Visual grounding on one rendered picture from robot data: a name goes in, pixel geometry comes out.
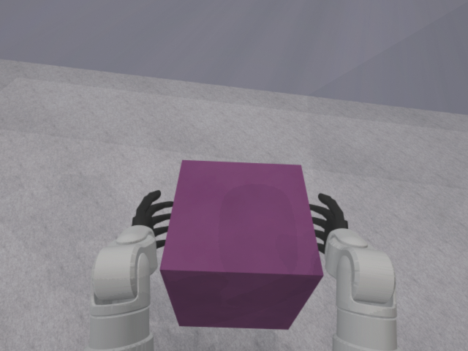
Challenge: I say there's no right robot forearm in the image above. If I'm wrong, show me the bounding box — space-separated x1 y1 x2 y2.
325 228 402 351

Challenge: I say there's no robot right hand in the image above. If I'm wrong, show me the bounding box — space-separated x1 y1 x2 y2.
309 193 348 254

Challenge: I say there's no carton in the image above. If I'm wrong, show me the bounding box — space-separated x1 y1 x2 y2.
159 160 324 330

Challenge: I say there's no robot left hand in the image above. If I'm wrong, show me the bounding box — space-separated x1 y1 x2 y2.
132 190 173 249

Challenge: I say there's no left robot forearm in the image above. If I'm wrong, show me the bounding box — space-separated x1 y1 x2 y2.
83 225 158 351

